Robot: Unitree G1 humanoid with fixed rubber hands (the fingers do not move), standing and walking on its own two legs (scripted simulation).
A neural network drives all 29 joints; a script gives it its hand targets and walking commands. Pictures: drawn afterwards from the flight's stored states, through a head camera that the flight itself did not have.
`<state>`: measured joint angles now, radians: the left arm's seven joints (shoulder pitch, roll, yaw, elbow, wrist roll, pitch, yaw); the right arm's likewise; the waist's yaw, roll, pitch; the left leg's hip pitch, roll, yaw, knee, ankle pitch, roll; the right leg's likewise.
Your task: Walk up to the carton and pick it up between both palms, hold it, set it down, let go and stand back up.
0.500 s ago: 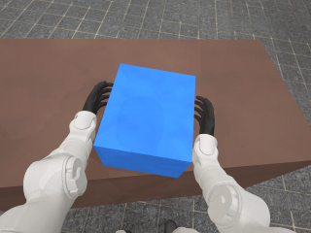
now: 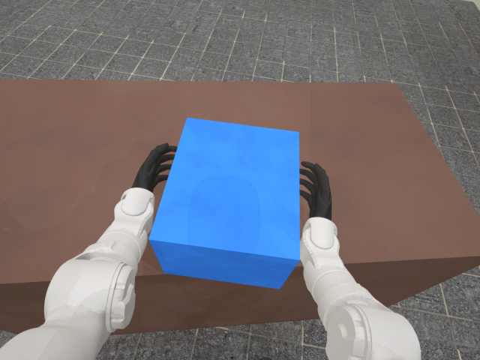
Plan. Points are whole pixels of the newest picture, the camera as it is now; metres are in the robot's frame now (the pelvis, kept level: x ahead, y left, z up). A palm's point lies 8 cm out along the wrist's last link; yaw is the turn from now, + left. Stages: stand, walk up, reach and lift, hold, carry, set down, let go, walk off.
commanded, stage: reach and lift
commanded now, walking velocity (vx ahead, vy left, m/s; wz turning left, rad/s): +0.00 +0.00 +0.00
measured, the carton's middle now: (232, 201) +0.39 +0.00 -0.01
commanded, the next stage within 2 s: none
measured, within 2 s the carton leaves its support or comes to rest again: neither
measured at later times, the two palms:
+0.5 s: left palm (151, 159) +0.41 +0.14 +0.09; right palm (337, 180) +0.37 -0.17 +0.08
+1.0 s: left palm (141, 152) +0.38 +0.14 +0.14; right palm (352, 168) +0.36 -0.17 +0.13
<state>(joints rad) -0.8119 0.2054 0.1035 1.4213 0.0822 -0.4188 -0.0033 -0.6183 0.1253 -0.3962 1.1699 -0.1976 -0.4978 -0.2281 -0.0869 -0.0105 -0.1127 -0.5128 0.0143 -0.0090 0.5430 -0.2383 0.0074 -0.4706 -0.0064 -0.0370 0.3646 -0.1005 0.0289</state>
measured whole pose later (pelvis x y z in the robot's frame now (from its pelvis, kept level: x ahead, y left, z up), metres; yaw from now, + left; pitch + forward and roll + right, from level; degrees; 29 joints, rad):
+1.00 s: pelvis +0.01 -0.02 +0.01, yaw +1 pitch -4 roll -1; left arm -0.58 0.03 0.28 0.55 0.22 0.33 -0.02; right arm -0.57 0.00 -0.08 0.74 0.11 0.07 -0.20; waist -0.08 -0.02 -0.04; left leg -0.10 0.01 -0.01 0.36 -0.20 0.01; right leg -0.08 -0.01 -0.04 0.25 -0.10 0.01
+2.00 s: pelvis +0.00 -0.02 +0.01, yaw +1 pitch -7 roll -1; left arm -0.56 -0.01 0.29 0.18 0.28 0.57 -0.04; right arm -0.62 -0.01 -0.07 0.56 0.14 0.20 -0.16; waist -0.06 -0.03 0.04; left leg -0.04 0.01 -0.01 0.34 -0.19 0.01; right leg -0.04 -0.01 -0.04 0.25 -0.10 0.01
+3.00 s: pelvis +0.00 -0.02 +0.01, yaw +1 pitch -8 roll -1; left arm -0.57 -0.01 0.30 0.14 0.30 0.65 -0.06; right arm -0.64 -0.02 -0.06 0.54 0.15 0.28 -0.17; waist -0.07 -0.04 0.04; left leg -0.02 0.01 -0.01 0.34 -0.19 0.01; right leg -0.01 -0.01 -0.04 0.25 -0.10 0.01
